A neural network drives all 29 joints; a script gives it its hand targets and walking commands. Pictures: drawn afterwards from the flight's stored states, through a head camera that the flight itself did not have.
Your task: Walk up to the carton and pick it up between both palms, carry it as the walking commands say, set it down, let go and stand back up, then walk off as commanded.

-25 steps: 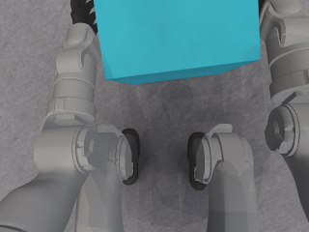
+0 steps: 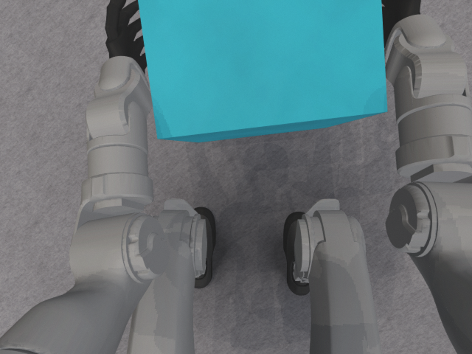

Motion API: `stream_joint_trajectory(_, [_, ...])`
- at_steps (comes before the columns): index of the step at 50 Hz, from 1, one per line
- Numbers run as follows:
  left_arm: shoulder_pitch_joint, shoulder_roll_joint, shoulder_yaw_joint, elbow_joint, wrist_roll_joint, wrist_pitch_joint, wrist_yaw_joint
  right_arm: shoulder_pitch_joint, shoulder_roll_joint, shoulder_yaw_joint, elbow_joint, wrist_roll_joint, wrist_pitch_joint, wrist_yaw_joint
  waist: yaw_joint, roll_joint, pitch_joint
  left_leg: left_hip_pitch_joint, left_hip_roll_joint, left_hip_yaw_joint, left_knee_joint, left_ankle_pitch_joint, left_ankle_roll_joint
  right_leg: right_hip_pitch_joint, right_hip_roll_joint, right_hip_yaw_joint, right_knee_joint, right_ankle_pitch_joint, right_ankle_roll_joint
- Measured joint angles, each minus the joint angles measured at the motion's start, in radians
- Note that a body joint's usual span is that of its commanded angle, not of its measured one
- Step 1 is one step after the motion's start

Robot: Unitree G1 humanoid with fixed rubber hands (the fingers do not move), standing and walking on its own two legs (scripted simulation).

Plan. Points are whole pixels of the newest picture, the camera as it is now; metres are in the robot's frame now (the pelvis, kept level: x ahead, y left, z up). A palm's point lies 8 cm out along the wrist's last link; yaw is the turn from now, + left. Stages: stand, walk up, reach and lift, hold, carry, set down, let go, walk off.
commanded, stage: reach and lift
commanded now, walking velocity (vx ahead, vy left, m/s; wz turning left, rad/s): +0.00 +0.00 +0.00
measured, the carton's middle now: (254, 37) +0.57 -0.02 -0.18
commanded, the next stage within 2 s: none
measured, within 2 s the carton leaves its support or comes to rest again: neither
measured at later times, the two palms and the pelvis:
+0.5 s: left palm (95, 53) +0.50 +0.15 -0.03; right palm (436, 6) +0.53 -0.20 -0.03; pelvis -0.01 +0.00 +0.05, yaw -1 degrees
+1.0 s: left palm (40, 49) +0.48 +0.16 +0.05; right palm out of the picture +0.50 -0.20 +0.04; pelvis +0.01 +0.00 +0.11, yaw -1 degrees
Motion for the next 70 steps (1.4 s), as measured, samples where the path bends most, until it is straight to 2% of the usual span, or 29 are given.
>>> stream_joint_trajectory(18, [0.044, -0.036, 0.056, 0.004, 0.079, 0.030, -0.038, 0.047, 0.046, -0.059, 0.015, -0.070, 0.025, 0.021, 0.007, -0.005, -0.092, 0.096, 0.002, -0.004, -0.133, 0.039, 0.004, 0.094, 0.007, 0.000, -0.137, 0.044, 0.000])
stream_joint_trajectory(38, [0.141, -0.070, 0.074, -0.034, 0.116, 0.058, -0.068, 0.148, 0.104, -0.093, -0.032, -0.113, 0.056, 0.032, 0.011, -0.006, -0.179, 0.219, 0.004, -0.012, -0.280, 0.067, 0.002, 0.218, 0.005, -0.006, -0.284, 0.072, -0.005])
stream_joint_trajectory(70, [0.358, -0.133, 0.056, -0.104, 0.152, 0.051, -0.103, 0.372, 0.197, -0.123, -0.113, -0.142, 0.046, 0.049, 0.012, -0.013, -0.259, 0.518, 0.008, -0.022, -0.557, 0.110, 0.014, 0.529, 0.003, -0.013, -0.577, 0.118, -0.001])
